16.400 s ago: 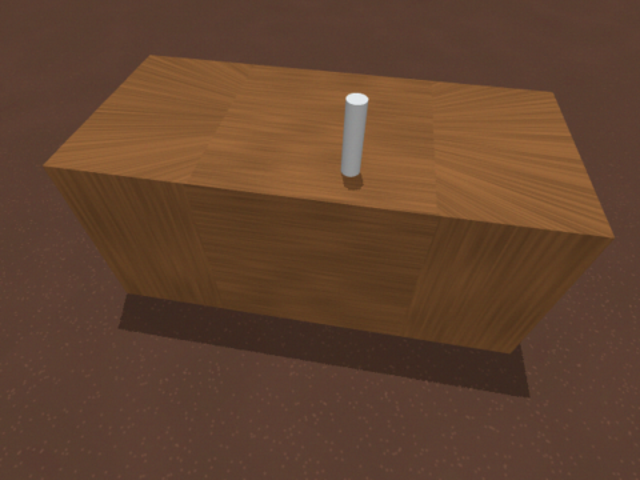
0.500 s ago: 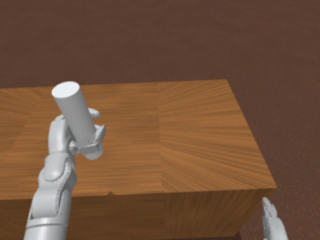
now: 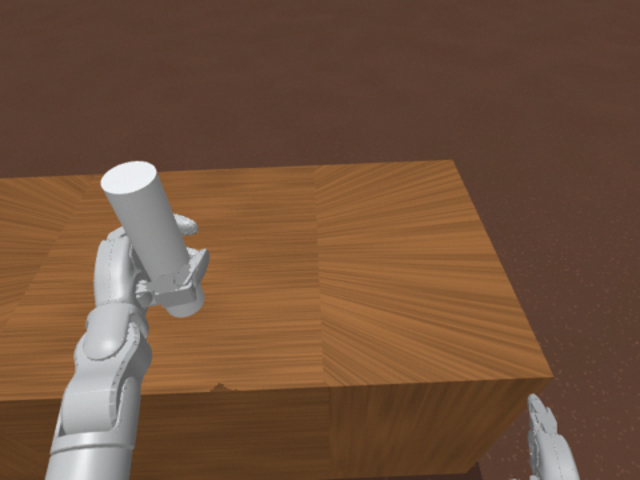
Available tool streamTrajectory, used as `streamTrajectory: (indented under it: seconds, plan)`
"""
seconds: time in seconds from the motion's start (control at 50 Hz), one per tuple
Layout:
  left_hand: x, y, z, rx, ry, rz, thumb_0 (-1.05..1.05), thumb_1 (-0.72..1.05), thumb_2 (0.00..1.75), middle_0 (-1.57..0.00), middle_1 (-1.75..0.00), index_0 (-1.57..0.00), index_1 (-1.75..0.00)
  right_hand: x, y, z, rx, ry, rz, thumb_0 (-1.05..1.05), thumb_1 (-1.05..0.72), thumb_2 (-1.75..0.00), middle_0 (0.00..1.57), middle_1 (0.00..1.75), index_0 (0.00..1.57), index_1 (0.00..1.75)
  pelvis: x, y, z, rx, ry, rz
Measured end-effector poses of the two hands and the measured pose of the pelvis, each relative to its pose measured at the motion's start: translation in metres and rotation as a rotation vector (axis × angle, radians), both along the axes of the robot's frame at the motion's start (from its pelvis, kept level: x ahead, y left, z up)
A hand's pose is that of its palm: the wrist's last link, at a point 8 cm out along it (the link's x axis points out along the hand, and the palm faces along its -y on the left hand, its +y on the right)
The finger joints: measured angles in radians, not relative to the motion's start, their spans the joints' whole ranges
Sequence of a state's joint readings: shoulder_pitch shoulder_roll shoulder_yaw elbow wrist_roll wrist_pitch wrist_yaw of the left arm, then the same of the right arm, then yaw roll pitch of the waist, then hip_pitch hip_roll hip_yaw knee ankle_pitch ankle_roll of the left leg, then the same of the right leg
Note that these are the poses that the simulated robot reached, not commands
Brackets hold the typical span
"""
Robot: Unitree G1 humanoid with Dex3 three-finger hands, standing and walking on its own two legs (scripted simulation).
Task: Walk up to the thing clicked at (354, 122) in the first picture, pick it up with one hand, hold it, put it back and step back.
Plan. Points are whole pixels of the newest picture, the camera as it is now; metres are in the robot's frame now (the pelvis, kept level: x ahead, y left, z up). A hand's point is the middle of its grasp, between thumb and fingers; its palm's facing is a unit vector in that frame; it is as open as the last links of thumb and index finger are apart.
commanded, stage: hold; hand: left
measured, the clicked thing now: (161, 249) +0.33 +0.18 +0.16
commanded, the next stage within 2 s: crouch in 1.20 s
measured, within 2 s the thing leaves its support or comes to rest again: neither
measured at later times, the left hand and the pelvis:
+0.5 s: hand (177, 272) +0.32 +0.17 +0.13, palm faces +0.18 -0.98 -0.01, open 6.4 cm; pelvis +0.00 +0.00 +0.00, yaw +0 degrees
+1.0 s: hand (179, 269) +0.32 +0.17 +0.13, palm faces +0.18 -0.98 +0.00, open 6.4 cm; pelvis +0.00 +0.00 +0.00, yaw +0 degrees
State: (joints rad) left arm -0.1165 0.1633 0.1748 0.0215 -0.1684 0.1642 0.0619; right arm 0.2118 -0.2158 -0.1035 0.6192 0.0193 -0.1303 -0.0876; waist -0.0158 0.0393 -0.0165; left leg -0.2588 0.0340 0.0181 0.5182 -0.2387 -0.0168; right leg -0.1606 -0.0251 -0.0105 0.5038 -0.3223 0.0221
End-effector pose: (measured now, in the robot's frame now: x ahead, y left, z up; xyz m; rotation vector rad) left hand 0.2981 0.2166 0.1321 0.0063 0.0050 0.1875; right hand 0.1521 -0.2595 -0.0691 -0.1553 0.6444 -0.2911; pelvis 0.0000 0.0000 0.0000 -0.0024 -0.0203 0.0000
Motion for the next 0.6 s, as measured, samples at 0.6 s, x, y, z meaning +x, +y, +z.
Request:
streamTrajectory:
  seconds: [0.6]
  plan:
    - [-0.009, 0.0, -0.004, -0.003, 0.013, -0.009, -0.03, 0.04, 1.1, -0.93, -1.07, -0.95, -1.07, -0.004, 0.006, -0.003, 0.01, 0.013, 0.011, -0.01, 0.52, -0.06, 0.05, 0.05, 0.05, 0.05, -0.004, 0.002, 0.001, -0.002, -0.007, -0.001]
